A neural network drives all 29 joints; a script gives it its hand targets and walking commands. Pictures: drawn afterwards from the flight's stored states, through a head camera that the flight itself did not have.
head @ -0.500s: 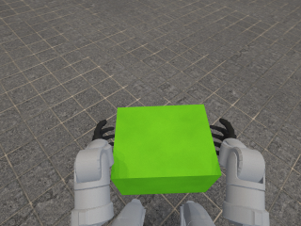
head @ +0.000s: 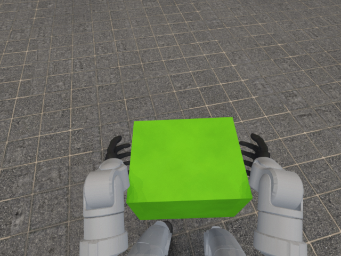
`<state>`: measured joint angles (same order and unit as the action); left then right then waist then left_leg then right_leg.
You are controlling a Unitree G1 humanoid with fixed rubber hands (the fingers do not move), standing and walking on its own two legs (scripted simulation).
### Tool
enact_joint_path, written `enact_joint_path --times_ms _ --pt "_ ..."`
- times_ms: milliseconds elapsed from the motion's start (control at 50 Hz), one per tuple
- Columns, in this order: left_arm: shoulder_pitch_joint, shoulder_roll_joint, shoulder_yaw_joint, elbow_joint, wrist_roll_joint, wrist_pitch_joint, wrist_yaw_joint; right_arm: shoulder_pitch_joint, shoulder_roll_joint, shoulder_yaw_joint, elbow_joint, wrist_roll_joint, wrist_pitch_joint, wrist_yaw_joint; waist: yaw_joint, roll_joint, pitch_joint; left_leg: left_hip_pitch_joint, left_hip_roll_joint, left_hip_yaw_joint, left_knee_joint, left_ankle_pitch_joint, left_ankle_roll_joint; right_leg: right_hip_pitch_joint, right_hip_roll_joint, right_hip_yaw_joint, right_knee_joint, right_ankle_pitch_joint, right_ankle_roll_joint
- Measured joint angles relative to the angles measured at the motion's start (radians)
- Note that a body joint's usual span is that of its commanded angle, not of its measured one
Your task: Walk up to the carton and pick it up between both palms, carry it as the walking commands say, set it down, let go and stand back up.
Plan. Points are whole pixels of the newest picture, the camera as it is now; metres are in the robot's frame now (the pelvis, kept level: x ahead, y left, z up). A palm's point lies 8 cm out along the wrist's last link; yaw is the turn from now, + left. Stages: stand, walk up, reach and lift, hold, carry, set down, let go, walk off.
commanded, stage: carry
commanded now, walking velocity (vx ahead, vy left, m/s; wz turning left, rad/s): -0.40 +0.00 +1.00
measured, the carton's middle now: (184, 169) +0.31 +0.01 -0.02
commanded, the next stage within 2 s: none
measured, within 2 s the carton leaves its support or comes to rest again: neither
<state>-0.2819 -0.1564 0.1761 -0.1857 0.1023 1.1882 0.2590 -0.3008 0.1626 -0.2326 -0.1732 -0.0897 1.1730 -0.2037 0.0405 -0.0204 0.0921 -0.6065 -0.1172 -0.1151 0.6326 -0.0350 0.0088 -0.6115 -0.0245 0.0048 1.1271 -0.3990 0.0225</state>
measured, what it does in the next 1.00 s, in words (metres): walks backwards, turning left: right foot, then left foot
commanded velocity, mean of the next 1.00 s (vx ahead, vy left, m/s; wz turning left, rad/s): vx -0.29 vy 0.00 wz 0.72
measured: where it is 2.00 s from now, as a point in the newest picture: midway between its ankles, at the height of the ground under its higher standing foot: outside the picture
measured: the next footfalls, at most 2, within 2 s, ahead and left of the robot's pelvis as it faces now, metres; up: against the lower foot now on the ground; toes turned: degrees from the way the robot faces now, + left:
right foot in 0.08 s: +0.02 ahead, -0.08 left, +0.00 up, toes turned +2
left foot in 0.28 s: -0.05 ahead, +0.22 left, +0.00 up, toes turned +16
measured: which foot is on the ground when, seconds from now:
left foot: down 0.00-0.10, up 0.12-0.26, down 0.28-0.54, up 0.56-0.72, down 0.74-1.00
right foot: up 0.00-0.06, down 0.08-0.28, up 0.30-0.52, down 0.54-0.76, up 0.78-0.98, down 1.00-1.00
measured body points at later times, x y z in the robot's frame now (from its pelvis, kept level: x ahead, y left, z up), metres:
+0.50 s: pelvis -0.23 +0.07 +0.00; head -0.18 +0.11 +0.45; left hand -0.06 +0.36 +0.03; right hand +0.10 +0.08 +0.04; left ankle -0.09 +0.21 -0.70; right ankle -0.16 -0.03 -0.67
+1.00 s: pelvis -0.45 +0.04 +0.01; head -0.42 +0.06 +0.46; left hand -0.41 +0.36 +0.05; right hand -0.15 +0.18 +0.04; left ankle -0.38 +0.21 -0.70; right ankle -0.39 -0.01 -0.70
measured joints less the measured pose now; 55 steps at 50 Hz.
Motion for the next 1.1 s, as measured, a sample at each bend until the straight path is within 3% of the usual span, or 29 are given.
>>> enact_joint_path --times_ms 40,80,100,140,200,240,280,300,320,360,400,440,480,540,560,600,640,680,720,740,760,780,820,900,940,1000,1020,1060,1100 --pt "0.024 0.006 -0.017 -0.029 -0.034 0.000 0.023 0.011 -0.003 0.009 -0.030 -0.003 0.011 0.007 0.017 0.019 0.008 0.017 -0.027 -0.021 -0.126 0.098 -0.027 0.099 0.034 -0.031 -0.162 -0.003 -0.022" --pt "0.036 0.008 -0.029 -0.057 -0.053 -0.010 0.030 0.011 -0.006 0.015 -0.067 -0.018 0.019 0.021 0.024 0.054 0.009 0.031 -0.049 -0.041 -0.250 0.187 -0.078 0.221 0.062 -0.074 -0.402 -0.004 -0.052" --pt "0.033 0.007 -0.037 -0.061 -0.056 -0.023 0.032 0.002 -0.009 0.010 -0.081 -0.023 0.018 0.028 0.016 0.102 0.028 0.025 -0.043 -0.047 -0.247 0.115 -0.100 0.236 0.065 -0.100 -0.450 0.043 -0.056" --pt "0.019 0.004 -0.035 -0.091 -0.050 -0.018 0.035 0.012 0.001 0.008 -0.108 -0.029 0.003 0.043 0.006 0.111 0.047 -0.074 -0.056 0.019 0.040 -0.210 -0.127 0.226 0.020 -0.137 -0.463 0.098 -0.046" --pt "0.006 0.000 -0.017 -0.133 -0.028 0.005 0.012 0.024 -0.007 0.037 -0.135 -0.011 -0.003 0.032 -0.007 0.068 0.046 -0.134 0.004 0.078 0.432 -0.367 -0.086 0.207 -0.050 -0.167 -0.452 0.130 -0.018" --pt "-0.004 -0.004 -0.014 -0.133 -0.008 0.014 -0.004 0.014 -0.005 0.032 -0.137 0.002 0.007 0.014 -0.030 0.036 0.024 -0.057 0.074 0.065 0.397 -0.368 -0.048 0.183 -0.101 -0.189 -0.416 0.129 0.009" --pt "-0.016 -0.006 -0.022 -0.119 0.011 0.022 -0.013 -0.001 -0.001 0.008 -0.135 0.004 0.024 0.012 -0.059 0.017 -0.024 0.062 0.133 0.033 0.197 -0.287 -0.020 0.131 -0.158 -0.208 -0.328 0.100 0.034" --pt "-0.033 -0.009 -0.020 -0.101 0.023 0.014 -0.022 -0.014 0.003 -0.008 -0.126 -0.001 0.019 0.015 -0.072 0.000 -0.033 0.045 0.108 0.037 0.191 -0.231 -0.007 0.094 -0.187 -0.193 -0.263 0.032 0.043" --pt "-0.047 -0.013 -0.011 -0.081 0.038 0.002 -0.033 -0.026 0.007 -0.018 -0.109 -0.005 0.009 0.016 -0.069 -0.005 -0.035 0.020 0.089 0.039 0.213 -0.246 0.022 0.052 -0.176 -0.149 -0.195 -0.065 0.050" --pt "-0.061 -0.018 0.015 -0.047 0.058 -0.013 -0.048 -0.043 0.013 -0.024 -0.064 -0.005 -0.012 0.010 -0.053 -0.010 -0.012 -0.011 0.063 0.042 0.229 -0.220 0.026 -0.012 -0.114 -0.048 -0.063 -0.145 0.040" --pt "-0.053 -0.016 0.028 -0.013 0.055 -0.010 -0.045 -0.037 0.011 -0.016 -0.018 -0.008 -0.015 0.006 -0.038 -0.012 0.000 -0.017 0.035 0.033 0.172 -0.148 0.019 -0.046 -0.053 0.010 0.037 -0.105 0.022" --pt "-0.029 -0.008 0.021 0.010 0.033 -0.003 -0.029 -0.017 0.005 -0.004 0.005 -0.005 -0.006 -0.003 -0.020 -0.006 0.007 -0.009 0.006 0.017 0.078 -0.067 0.010 -0.031 -0.010 0.019 0.046 -0.054 0.002" --pt "0.002 0.000 0.005 -0.004 -0.006 0.002 -0.002 0.002 -0.001 0.009 -0.013 0.003 0.011 -0.011 -0.001 0.010 0.020 0.012 -0.021 -0.002 -0.042 0.024 -0.014 0.036 0.025 0.000 -0.053 -0.030 -0.018" --pt "0.032 0.008 -0.018 -0.057 -0.051 -0.005 0.021 0.012 -0.005 0.024 -0.076 -0.010 0.030 0.004 0.018 0.051 0.029 0.038 -0.059 -0.033 -0.231 0.160 -0.086 0.215 0.066 -0.066 -0.399 -0.035 -0.060" --pt "0.032 0.007 -0.024 -0.068 -0.057 -0.018 0.024 0.001 -0.009 0.023 -0.090 -0.016 0.028 0.013 0.016 0.089 0.046 0.028 -0.056 -0.038 -0.225 0.088 -0.105 0.227 0.067 -0.089 -0.449 0.008 -0.074" --pt "0.024 0.005 -0.022 -0.108 -0.059 -0.017 0.032 0.006 0.003 0.023 -0.120 -0.029 0.012 0.032 0.005 0.105 0.065 -0.052 -0.059 0.025 0.057 -0.237 -0.128 0.214 0.028 -0.127 -0.461 0.093 -0.069" --pt "0.014 0.002 -0.013 -0.146 -0.047 -0.002 0.019 0.019 -0.004 0.046 -0.151 -0.024 0.005 0.033 -0.005 0.082 0.062 -0.101 -0.023 0.084 0.327 -0.365 -0.098 0.195 -0.020 -0.155 -0.454 0.124 -0.051" --pt "0.003 -0.002 -0.009 -0.159 -0.028 0.005 0.000 0.015 -0.005 0.049 -0.169 -0.008 0.009 0.015 -0.025 0.053 0.046 -0.063 0.042 0.092 0.384 -0.383 -0.059 0.175 -0.069 -0.184 -0.434 0.131 -0.030" --pt "-0.008 -0.004 -0.014 -0.153 -0.006 0.010 -0.014 0.002 -0.002 0.032 -0.170 0.000 0.019 0.007 -0.052 0.024 0.012 0.043 0.106 0.071 0.240 -0.356 -0.027 0.139 -0.125 -0.209 -0.378 0.118 -0.008" --pt "-0.016 -0.006 -0.017 -0.144 0.004 0.011 -0.019 -0.006 0.000 0.020 -0.165 0.000 0.022 0.009 -0.069 0.009 -0.009 0.083 0.119 0.065 0.153 -0.274 -0.020 0.112 -0.161 -0.216 -0.331 0.101 0.005" --pt "-0.030 -0.008 -0.014 -0.126 0.017 0.004 -0.028 -0.015 0.003 0.008 -0.152 -0.003 0.015 0.012 -0.078 -0.016 -0.014 0.070 0.087 0.073 0.148 -0.223 -0.013 0.083 -0.194 -0.197 -0.279 0.040 0.016" --pt "-0.036 -0.010 -0.008 -0.108 0.029 -0.004 -0.038 -0.023 0.006 0.002 -0.134 -0.004 0.008 0.010 -0.073 -0.022 -0.018 0.049 0.069 0.077 0.165 -0.212 -0.003 0.048 -0.187 -0.156 -0.221 -0.051 0.030" --pt "-0.028 -0.008 0.010 -0.079 0.042 -0.012 -0.050 -0.034 0.010 0.005 -0.082 -0.002 -0.003 0.001 -0.057 -0.006 -0.020 0.023 0.060 0.079 0.174 -0.203 0.016 -0.011 -0.123 -0.074 -0.094 -0.135 0.031" --pt "0.017 0.004 0.024 -0.011 0.010 0.005 -0.025 0.001 0.000 0.041 0.010 -0.007 0.005 -0.012 -0.012 0.010 -0.050 0.013 0.033 0.077 0.076 -0.110 0.029 -0.022 -0.027 -0.019 0.011 -0.071 -0.003" --pt "0.047 0.011 0.016 -0.012 -0.031 0.013 0.007 0.022 -0.006 0.055 0.012 -0.003 0.019 -0.017 0.016 0.021 -0.056 0.019 0.021 0.078 0.005 -0.051 0.028 0.046 0.003 -0.042 -0.076 -0.067 -0.015" --pt "0.075 0.017 0.000 -0.037 -0.082 0.007 0.043 0.028 -0.009 0.061 -0.012 -0.019 0.030 0.001 0.045 0.056 -0.057 0.028 0.008 0.073 -0.102 0.037 0.006 0.215 0.043 -0.108 -0.383 -0.064 -0.050" --pt "0.076 0.016 -0.009 -0.035 -0.090 -0.006 0.050 0.024 -0.009 0.051 -0.018 -0.028 0.027 0.011 0.047 0.090 -0.043 0.029 0.016 0.060 -0.104 0.004 -0.020 0.234 0.054 -0.125 -0.438 0.011 -0.070" --pt "0.072 0.015 -0.020 -0.047 -0.088 -0.002 0.060 0.042 -0.010 0.051 -0.031 -0.037 0.015 0.033 0.039 0.088 -0.042 -0.032 0.007 0.088 0.082 -0.231 -0.057 0.230 0.025 -0.144 -0.466 0.084 -0.086" --pt "0.068 0.014 -0.024 -0.063 -0.079 0.009 0.055 0.055 -0.014 0.059 -0.049 -0.033 0.012 0.035 0.022 0.068 -0.052 -0.083 0.027 0.120 0.304 -0.299 -0.053 0.222 -0.008 -0.162 -0.482 0.112 -0.077"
